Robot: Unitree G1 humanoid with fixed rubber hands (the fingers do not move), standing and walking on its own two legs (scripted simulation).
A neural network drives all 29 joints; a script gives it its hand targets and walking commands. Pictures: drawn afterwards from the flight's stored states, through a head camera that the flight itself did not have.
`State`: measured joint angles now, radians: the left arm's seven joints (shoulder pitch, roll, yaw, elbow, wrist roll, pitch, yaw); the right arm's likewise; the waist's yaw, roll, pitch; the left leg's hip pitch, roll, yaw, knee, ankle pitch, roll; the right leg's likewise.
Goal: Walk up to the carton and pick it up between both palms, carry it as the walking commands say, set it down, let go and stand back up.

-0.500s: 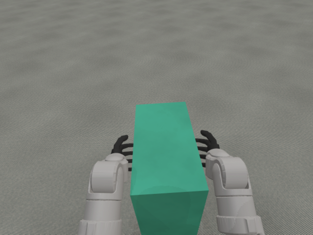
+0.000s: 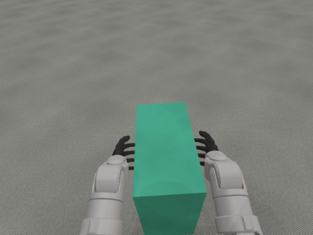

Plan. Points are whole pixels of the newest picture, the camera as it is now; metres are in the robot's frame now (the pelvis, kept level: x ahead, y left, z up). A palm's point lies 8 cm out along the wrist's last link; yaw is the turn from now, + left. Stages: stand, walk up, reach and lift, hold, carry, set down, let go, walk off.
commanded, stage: hold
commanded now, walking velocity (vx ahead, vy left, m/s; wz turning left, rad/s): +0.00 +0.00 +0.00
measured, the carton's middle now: (165, 169) +0.33 +0.01 -0.04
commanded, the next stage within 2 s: set down in 0.76 s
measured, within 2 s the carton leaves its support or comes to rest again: neither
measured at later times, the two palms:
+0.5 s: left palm (106, 155) +0.31 +0.16 +0.06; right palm (198, 157) +0.30 -0.08 +0.07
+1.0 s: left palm (115, 163) +0.31 +0.14 +0.03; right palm (203, 162) +0.31 -0.09 +0.03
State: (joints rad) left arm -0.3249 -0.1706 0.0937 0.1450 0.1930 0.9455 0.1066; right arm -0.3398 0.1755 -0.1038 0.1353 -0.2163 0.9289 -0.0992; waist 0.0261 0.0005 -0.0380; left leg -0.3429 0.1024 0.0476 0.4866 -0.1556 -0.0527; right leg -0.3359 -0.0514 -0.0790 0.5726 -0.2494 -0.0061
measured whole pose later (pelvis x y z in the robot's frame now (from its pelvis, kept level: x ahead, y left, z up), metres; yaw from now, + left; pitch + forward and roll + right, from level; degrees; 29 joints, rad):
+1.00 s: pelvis +0.00 +0.02 +0.00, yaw -6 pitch -7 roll +1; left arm -0.45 -0.22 0.33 0.53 0.39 0.67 0.07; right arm -0.50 0.24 -0.32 0.63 -0.39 0.61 -0.07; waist 0.08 0.00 0.05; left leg -0.18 0.04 -0.06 0.50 -0.20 -0.06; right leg -0.20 0.00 0.05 0.55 -0.23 0.01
